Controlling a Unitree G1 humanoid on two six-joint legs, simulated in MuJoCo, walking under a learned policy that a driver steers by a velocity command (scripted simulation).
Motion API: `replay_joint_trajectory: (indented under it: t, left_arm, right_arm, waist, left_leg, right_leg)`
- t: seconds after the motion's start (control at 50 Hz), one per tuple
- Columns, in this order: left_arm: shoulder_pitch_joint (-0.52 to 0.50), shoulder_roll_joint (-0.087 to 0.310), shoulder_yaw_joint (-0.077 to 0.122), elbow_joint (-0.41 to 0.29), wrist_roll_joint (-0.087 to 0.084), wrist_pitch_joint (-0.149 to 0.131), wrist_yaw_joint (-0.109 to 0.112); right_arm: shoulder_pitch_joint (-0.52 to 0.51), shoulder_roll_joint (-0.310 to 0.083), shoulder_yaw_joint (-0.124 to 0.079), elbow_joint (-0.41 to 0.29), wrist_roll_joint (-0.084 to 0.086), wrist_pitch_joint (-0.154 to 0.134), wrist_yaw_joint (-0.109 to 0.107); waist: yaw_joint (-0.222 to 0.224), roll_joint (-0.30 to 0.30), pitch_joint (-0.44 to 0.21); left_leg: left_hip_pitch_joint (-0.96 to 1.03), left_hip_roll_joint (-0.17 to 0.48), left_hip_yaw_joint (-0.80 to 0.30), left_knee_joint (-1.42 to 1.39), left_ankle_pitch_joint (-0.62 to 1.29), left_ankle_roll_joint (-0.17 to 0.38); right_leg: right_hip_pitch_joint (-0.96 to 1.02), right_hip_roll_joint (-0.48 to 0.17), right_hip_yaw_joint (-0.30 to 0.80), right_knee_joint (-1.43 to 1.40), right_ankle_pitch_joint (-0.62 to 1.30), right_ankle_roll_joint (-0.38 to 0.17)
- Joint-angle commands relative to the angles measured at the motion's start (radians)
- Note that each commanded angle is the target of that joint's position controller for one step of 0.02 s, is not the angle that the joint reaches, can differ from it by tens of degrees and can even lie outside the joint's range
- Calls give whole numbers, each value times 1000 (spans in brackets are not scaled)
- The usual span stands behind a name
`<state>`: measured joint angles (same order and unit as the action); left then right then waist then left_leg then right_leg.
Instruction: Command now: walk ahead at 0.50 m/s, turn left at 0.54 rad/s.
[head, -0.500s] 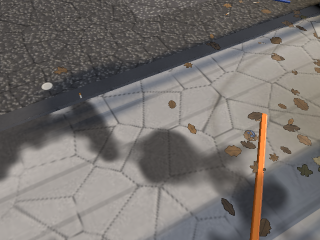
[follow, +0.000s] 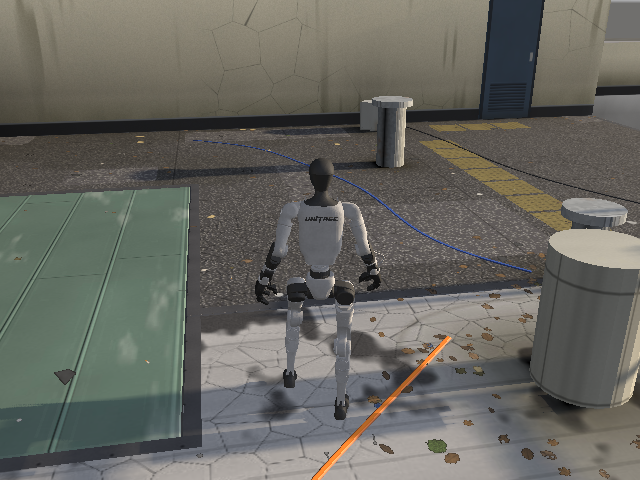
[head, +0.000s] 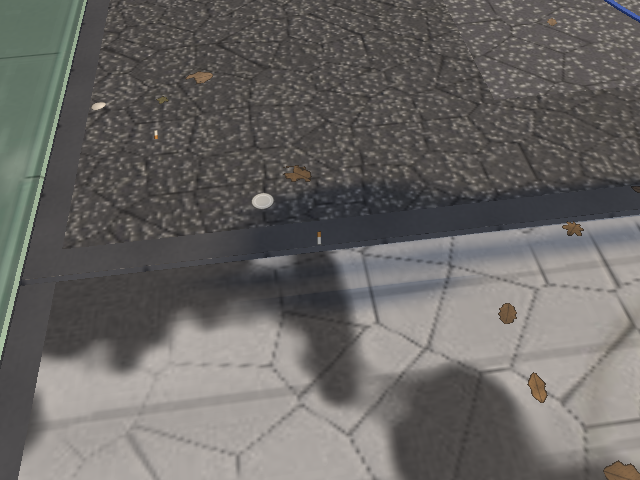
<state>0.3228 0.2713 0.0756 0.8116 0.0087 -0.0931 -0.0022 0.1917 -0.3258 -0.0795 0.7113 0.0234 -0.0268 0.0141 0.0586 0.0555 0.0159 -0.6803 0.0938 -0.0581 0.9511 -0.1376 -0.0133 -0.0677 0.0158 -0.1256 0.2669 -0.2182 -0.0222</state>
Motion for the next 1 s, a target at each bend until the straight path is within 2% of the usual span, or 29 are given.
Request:
replay_joint_trajectory:
  t: [0.02,0.1,0.14,0.18,0.2,0.22,0.24,0.26,0.28,0.3,0.32,0.36,0.42,0.52,0.56,0.6,0.66,0.68,0.7,0.72,0.74,0.76,0.78,0.8,0.82,0.86,0.9,0.94,1.0]
  left_arm:
    - [-85,154,34,-68,-6,-16,8]
    - [-27,192,45,-33,-25,1,10]
    - [-18,212,51,-22,-33,14,12]
    - [-20,246,60,-22,-40,29,18]
    - [-30,244,57,-25,-43,36,22]
    - [-15,216,43,-35,-28,34,28]
    - [85,65,-8,-96,21,12,12]
    - [5,119,-8,-107,-9,-26,-1]
    - [-108,181,10,-138,-51,-44,-9]
    - [-131,167,2,-147,-46,-54,-5]
    - [-129,166,4,-135,-19,-54,3]
    - [-93,174,14,-126,0,-32,4]
    - [-108,128,3,-129,9,-7,5]
    - [-285,71,-26,-159,0,-14,-14]
    - [-336,85,-24,-174,-13,-19,-22]
    - [-370,105,-19,-190,-15,-24,-30]
    - [-343,127,-9,-193,-14,-30,-37]
    - [-295,136,-3,-182,-13,-32,-35]
    - [-192,164,14,-153,-8,-35,-29]
    - [-37,211,28,-131,4,-37,-24]
    - [88,297,55,-102,11,-27,-22]
    - [124,226,38,-78,-18,-21,-33]
    - [64,171,20,-85,-27,-16,-29]
    - [-3,151,10,-99,-16,-9,-25]
    - [-48,129,0,-101,-8,-4,-26]
    - [-84,107,-10,-102,3,-9,-25]
    - [-78,121,-6,-90,-6,-16,-24]
    - [-63,149,2,-74,-11,-17,-18]
    - [-33,163,5,-52,-18,-7,-11]
  right_arm:
    - [-58,6,14,-84,-2,-12,21]
    - [-170,-2,17,-140,0,-10,41]
    - [-186,-21,10,-163,-1,-8,49]
    - [-105,-64,-14,-159,-6,-1,48]
    - [37,-106,-41,-124,-3,2,42]
    - [213,-175,-76,-78,0,12,24]
    - [205,-305,-95,-78,11,8,11]
    - [245,-239,-71,-115,4,-7,14]
    - [217,-178,-52,-100,-7,-21,19]
    - [164,-154,-44,-99,-5,-28,18]
    - [90,-122,-33,-110,-7,-29,15]
    - [19,-94,-22,-136,-26,-31,9]
    - [31,-111,-26,-116,-19,-38,-6]
    - [113,-113,-22,-60,-11,-38,-21]
    - [153,-124,-23,-35,-7,-39,-19]
    - [182,-124,-23,-15,-4,-36,-18]
    - [195,-130,-27,4,-7,-24,-21]
    - [181,-130,-27,5,-6,-19,-21]
    - [172,-112,-19,2,-9,-17,-21]
    - [163,-76,-2,-17,-21,-16,-22]
    - [290,-9,20,-27,-7,-32,-22]
    - [272,-43,19,-25,-3,-43,-20]
    - [174,-113,0,-38,12,-47,-17]
    - [101,-110,2,-55,8,-49,-17]
    - [61,-99,2,-65,-7,-50,-15]
    - [90,-69,1,-52,-13,-42,-13]
    - [102,-39,7,-46,-15,-35,-13]
    - [44,-25,14,-64,-22,-36,-16]
    - [-49,-2,23,-81,-21,-46,-9]
  waist:
    - [-15,-111,35]
    - [14,-103,68]
    - [1,-113,62]
    - [-60,-147,-14]
    - [-144,-133,-90]
    - [-223,-76,-182]
    - [-109,221,-263]
    - [-174,129,-434]
    - [-197,61,-288]
    - [-157,6,-187]
    - [-110,-37,-119]
    - [-46,-8,-83]
    - [-35,-18,-50]
    - [-118,9,-9]
    - [-141,14,11]
    - [-150,17,25]
    - [-126,46,26]
    - [-94,55,8]
    - [-42,40,-60]
    - [27,-11,-203]
    - [16,-257,-360]
    - [35,-318,-356]
    - [43,-211,-196]
    - [23,-138,-109]
    - [1,-108,-33]
    - [-46,-146,-15]
    - [-59,-151,-17]
    - [-50,-129,0]
    - [-19,-120,12]
  left_leg:
    - [-2,18,9,-151,147,6]
    - [11,-1,59,-278,131,43]
    - [43,-30,95,-313,48,76]
    - [201,-104,158,-322,-53,120]
    - [402,-150,175,-377,-14,154]
    - [710,-121,76,-394,17,198]
    - [1073,162,-472,-445,-84,378]
    - [1132,252,-791,-620,-265,446]
    - [1045,221,-651,-653,-219,384]
    - [898,179,-534,-655,-147,351]
    - [748,141,-438,-661,-37,324]
    - [571,97,-353,-702,111,317]
    - [458,68,-253,-732,228,321]
    - [412,6,-140,-738,121,243]
    - [453,35,-169,-731,67,239]
    - [535,70,-206,-691,67,235]
    - [635,114,-251,-629,169,214]
    - [645,104,-244,-579,273,199]
    - [636,53,-205,-459,411,175]
    - [523,-3,-153,-223,339,138]
    - [160,-156,-48,153,-37,50]
    - [-21,-174,-104,285,-439,39]
    - [-105,-114,-114,342,-377,45]
    - [-98,-64,-67,317,-294,48]
    - [-81,-33,-44,248,-235,45]
    - [16,7,-35,164,-165,35]
    - [34,15,-14,107,-132,19]
    - [2,24,-3,1,-48,1]
    - [31,12,18,-197,124,-6]
  right_leg:
    - [-14,-260,82,-130,286,-147]
    - [72,-291,19,-106,311,-121]
    - [128,-305,-14,-40,471,-102]
    - [149,-297,-54,141,815,-79]
    - [94,-269,-87,331,880,-54]
    - [-113,-232,-93,602,694,-12]
    - [-592,-52,-53,986,-262,57]
    - [-704,2,197,1125,-393,50]
    - [-788,-47,220,1121,-296,28]
    - [-769,-86,211,1041,-208,16]
    - [-704,-117,210,952,-157,22]
    - [-573,-141,217,868,-106,37]
    - [-544,-127,184,737,-24,79]
    - [-449,-79,156,381,344,85]
    - [-448,-69,163,321,366,72]
    - [-482,-66,173,271,315,48]
    - [-462,-53,163,231,184,4]
    - [-392,-36,140,204,158,-17]
    - [-240,-23,124,181,176,-47]
    - [19,-141,238,227,225,-112]
    - [402,-352,639,189,60,-273]
    - [442,-403,878,47,-170,-297]
    - [324,-378,773,23,-271,-248]
    - [194,-339,654,7,-220,-216]
    - [74,-297,568,-26,-130,-210]
    - [-42,-243,468,-72,12,-198]
    - [-78,-230,396,-102,120,-213]
    - [-78,-228,342,-126,209,-221]
    - [-70,-192,251,-133,271,-191]
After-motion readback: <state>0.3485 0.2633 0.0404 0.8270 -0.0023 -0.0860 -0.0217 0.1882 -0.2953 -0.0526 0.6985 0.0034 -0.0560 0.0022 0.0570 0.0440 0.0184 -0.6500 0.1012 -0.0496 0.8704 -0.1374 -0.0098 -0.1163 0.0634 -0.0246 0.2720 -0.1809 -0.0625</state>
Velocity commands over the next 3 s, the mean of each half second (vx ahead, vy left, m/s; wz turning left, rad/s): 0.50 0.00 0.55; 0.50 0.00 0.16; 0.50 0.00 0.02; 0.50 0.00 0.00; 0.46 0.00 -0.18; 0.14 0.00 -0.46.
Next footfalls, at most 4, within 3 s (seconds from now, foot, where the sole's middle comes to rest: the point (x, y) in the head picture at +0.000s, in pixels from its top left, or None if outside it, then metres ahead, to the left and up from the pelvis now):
0.22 left None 0.28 0.16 -0.78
0.72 right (350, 429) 0.60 0.02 -0.78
1.24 left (215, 344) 0.80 0.35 -0.78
1.76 right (284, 233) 1.15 0.22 -0.78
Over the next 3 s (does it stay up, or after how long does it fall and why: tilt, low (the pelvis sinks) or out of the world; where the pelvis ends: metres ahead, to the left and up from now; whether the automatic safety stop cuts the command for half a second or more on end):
stays up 1.45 0.44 -0.01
